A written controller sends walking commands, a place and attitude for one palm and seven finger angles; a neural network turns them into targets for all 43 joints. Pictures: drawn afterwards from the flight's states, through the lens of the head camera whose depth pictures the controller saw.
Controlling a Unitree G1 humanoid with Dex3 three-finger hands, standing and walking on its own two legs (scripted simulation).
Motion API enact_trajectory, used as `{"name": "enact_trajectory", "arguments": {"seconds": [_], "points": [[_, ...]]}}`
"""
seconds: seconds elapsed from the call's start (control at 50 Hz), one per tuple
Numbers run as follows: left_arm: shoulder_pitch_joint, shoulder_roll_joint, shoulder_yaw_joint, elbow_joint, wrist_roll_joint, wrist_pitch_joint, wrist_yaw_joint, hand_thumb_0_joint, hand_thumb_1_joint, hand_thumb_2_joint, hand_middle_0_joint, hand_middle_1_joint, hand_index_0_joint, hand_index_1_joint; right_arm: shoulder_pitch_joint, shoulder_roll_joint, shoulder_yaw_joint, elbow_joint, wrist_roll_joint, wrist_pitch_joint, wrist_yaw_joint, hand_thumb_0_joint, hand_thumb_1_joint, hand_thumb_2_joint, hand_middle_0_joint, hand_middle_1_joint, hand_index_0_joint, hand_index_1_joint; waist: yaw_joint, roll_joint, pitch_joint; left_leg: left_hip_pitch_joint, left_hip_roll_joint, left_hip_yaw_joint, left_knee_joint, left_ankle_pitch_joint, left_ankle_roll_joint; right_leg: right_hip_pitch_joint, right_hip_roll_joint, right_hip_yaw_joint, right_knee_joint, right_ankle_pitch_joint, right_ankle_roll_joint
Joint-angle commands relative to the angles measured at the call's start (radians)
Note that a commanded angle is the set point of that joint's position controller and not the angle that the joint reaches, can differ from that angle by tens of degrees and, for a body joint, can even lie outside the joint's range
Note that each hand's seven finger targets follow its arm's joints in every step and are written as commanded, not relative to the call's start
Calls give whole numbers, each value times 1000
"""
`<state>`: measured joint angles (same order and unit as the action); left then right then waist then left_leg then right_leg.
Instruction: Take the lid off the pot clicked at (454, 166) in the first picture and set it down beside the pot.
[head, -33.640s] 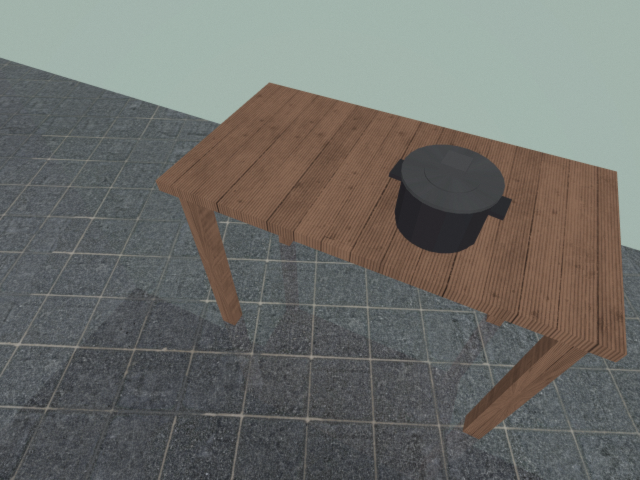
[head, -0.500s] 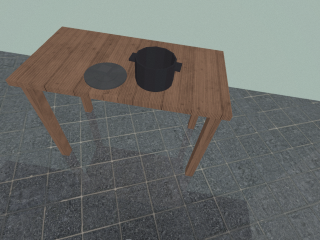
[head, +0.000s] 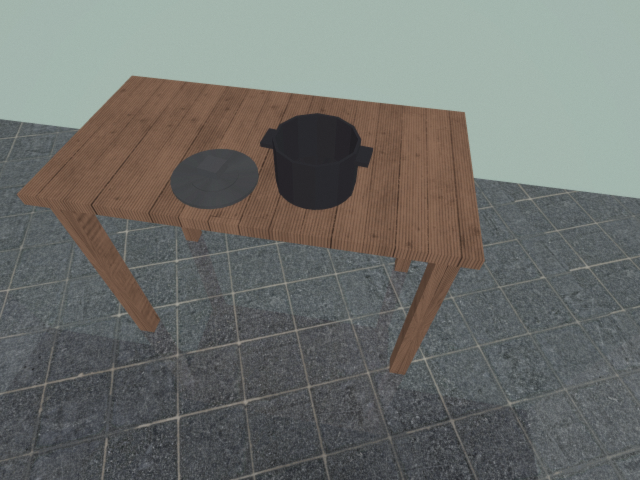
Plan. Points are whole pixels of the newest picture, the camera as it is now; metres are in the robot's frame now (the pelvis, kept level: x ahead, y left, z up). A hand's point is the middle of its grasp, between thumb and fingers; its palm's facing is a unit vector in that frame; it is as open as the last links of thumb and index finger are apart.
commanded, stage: stop stepping back and stand still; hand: left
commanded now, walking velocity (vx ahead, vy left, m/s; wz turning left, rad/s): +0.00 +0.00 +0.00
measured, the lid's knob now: (212, 167) +0.70 +0.26 -0.07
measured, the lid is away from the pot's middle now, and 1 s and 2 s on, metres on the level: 0.22 0.22 0.22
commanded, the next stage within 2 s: let the arm hang, fingers relaxed in 0.30 s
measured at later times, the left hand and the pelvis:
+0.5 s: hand out of the picture +0.04 +0.17 -0.17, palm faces +0.05 -0.98 -0.21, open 7.3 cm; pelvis +0.00 -0.01 +0.00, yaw +0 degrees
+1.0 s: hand out of the picture -0.02 +0.16 -0.17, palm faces +0.03 -0.98 -0.17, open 7.3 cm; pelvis -0.01 +0.00 +0.01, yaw -1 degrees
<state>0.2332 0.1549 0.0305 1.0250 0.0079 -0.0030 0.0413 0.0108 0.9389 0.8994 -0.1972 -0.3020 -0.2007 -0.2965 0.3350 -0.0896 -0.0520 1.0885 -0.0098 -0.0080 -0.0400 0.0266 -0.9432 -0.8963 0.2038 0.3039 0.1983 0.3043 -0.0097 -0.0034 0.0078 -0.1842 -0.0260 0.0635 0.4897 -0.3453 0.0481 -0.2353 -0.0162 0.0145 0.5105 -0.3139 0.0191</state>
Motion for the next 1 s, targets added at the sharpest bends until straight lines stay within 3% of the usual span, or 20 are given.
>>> {"name": "enact_trajectory", "arguments": {"seconds": [0.0,0.08,0.14,0.24,0.32,0.38,0.46,0.56,0.76,0.82,0.98], "points": [[98,62,13,-9,3,-17,13,0,900,900,-200,-300,-200,-300,87,-81,-20,-25,5,-19,-6,0,-900,-900,200,300,200,300,-2,-42,-38,35,111,-63,-35,458,4,91,-80,51,-23,514,-82],[92,97,24,-27,-2,-13,30,0,900,900,-200,-300,-200,-300,61,-85,-26,-35,13,-5,-16,0,-900,-900,200,300,200,300,3,3,-62,46,114,-47,8,652,-18,122,-117,65,23,765,-87],[76,116,30,-36,0,-4,35,0,900,900,-200,-300,-200,-300,43,-90,-32,-46,13,10,-17,0,-900,-900,200,300,200,300,5,-4,-54,34,111,-37,30,623,-26,118,-132,73,29,790,-93],[44,121,26,-47,4,5,30,0,900,900,-200,-300,-200,-300,21,-90,-35,-68,10,24,-6,0,-900,-900,200,300,200,300,-2,-44,-35,20,100,-43,9,398,-19,84,-136,96,-28,597,-92],[42,106,24,-53,3,1,29,0,900,900,-200,-300,-200,-300,16,-113,-36,-74,8,16,-9,0,-900,-900,200,300,200,300,-6,-38,-91,81,118,-52,4,486,-11,90,-112,81,-12,608,-84],[29,95,18,-52,3,5,23,0,900,900,-200,-300,-200,-300,2,-111,-33,-72,4,14,-7,0,-900,-900,200,300,200,300,-5,22,-41,87,133,-64,-33,454,2,37,-83,59,-28,461,-73],[32,87,11,-40,5,5,17,0,900,900,-200,-300,-200,-300,-7,-113,-28,-67,3,10,-3,0,-900,-900,200,300,200,300,-1,27,11,48,138,-79,-85,333,11,29,-65,54,-67,323,-64],[43,82,7,-22,5,3,11,0,900,900,-200,-300,-200,-300,-5,-114,-21,-57,1,6,-1,0,-900,-900,200,300,200,300,1,26,57,22,138,-86,-130,226,15,21,-56,52,-101,239,-61],[80,76,0,12,2,-5,8,0,900,900,-200,-300,-200,-300,34,-109,-11,-25,5,-2,0,0,-900,-900,200,300,200,300,3,6,63,17,135,-89,-157,181,16,33,-58,49,-127,211,-62],[99,68,-2,25,0,-9,10,0,900,900,-200,-300,-200,-300,51,-104,-11,-11,6,-7,-2,0,-900,-900,200,300,200,300,3,11,41,44,135,-83,-146,237,16,40,-61,49,-121,255,-62],[123,48,-3,50,1,-13,15,0,900,900,-200,-300,-200,-300,82,-80,-8,18,8,-11,-7,0,-900,-900,200,300,200,300,0,8,57,45,136,-79,-144,273,16,35,-60,42,-115,269,-60]]}}
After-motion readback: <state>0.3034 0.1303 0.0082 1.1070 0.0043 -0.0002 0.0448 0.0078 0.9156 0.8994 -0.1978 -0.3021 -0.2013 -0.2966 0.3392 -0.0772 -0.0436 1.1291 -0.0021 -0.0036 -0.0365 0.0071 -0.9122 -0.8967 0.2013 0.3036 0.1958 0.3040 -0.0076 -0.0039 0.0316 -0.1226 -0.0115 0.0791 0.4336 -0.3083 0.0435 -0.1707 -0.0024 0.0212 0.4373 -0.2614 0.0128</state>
